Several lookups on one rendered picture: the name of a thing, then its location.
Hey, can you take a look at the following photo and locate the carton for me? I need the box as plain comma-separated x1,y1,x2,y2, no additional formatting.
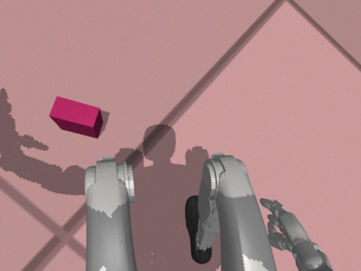
49,96,103,139

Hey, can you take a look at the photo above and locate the right robot arm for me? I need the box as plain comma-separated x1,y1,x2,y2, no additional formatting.
292,241,333,271

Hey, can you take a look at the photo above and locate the right robot hand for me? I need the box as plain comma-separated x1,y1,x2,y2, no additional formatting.
260,198,311,252

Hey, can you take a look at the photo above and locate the right robot foot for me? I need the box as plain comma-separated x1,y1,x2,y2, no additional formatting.
185,195,212,264

